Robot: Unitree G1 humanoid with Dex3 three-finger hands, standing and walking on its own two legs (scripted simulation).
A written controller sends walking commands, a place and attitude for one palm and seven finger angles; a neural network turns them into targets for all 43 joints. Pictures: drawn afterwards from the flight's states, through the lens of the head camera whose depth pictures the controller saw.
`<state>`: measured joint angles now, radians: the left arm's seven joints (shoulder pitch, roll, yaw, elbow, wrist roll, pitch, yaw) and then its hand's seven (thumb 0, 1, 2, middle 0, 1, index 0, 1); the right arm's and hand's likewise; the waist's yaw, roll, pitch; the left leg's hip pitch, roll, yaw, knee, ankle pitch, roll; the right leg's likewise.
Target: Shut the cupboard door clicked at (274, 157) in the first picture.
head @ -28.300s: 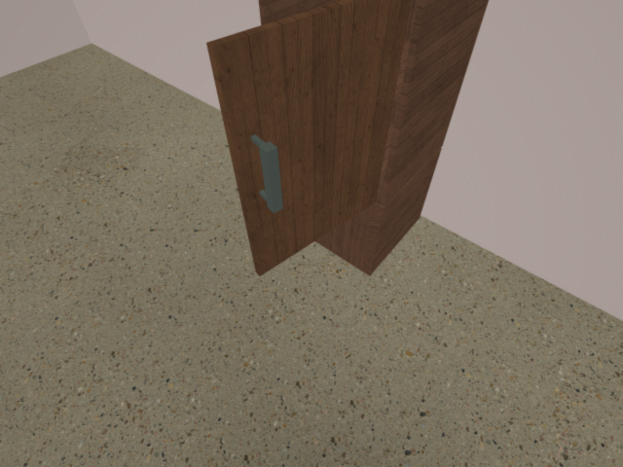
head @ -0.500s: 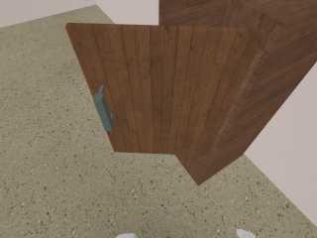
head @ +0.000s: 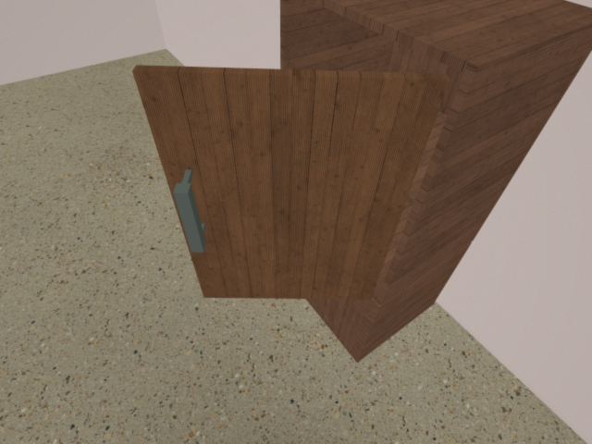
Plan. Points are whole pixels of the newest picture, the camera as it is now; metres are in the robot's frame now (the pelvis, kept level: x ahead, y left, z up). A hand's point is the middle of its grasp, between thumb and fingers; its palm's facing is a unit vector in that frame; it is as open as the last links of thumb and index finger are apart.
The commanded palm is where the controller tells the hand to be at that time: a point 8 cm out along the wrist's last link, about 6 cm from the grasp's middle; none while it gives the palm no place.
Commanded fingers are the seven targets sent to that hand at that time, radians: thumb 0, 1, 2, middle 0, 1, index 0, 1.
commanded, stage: come to a stop and stand still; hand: left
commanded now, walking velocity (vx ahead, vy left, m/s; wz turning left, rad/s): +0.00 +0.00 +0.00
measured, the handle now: (193, 211) +0.49 +0.21 +0.01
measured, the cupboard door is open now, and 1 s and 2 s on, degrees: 55 55 55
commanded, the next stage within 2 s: look again from close up in 0.02 s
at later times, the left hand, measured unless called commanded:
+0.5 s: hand out of the picture +0.05 +0.19 -0.17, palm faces -0.01 -0.98 -0.21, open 7.4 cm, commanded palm none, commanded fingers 0.00 0.90 0.90 -0.20 -0.30 -0.20 -0.30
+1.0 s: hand (165, 357) +0.23 +0.19 +0.00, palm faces +0.12 -0.99 -0.05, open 6.9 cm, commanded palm +0.14 +0.25 -0.05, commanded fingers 0.00 0.90 0.90 -0.44 -0.56 -0.44 -0.56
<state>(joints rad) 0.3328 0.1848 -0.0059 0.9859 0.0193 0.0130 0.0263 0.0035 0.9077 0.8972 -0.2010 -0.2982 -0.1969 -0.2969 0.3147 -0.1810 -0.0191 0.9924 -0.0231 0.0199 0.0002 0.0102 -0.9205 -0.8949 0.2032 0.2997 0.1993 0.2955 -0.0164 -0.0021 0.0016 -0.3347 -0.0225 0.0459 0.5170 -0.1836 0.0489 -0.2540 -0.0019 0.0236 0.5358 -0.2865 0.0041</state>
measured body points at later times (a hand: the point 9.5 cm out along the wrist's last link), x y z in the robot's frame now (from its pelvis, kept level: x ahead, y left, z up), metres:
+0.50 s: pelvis +0.03 +0.00 +0.01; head +0.04 +0.01 +0.46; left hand +0.05 +0.24 -0.15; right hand +0.07 -0.24 -0.14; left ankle +0.06 +0.09 -0.73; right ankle +0.00 -0.13 -0.73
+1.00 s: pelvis +0.03 -0.02 -0.05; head +0.04 -0.02 +0.40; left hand +0.22 +0.24 +0.00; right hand +0.19 -0.27 -0.13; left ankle +0.06 +0.09 -0.73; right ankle +0.04 -0.11 -0.73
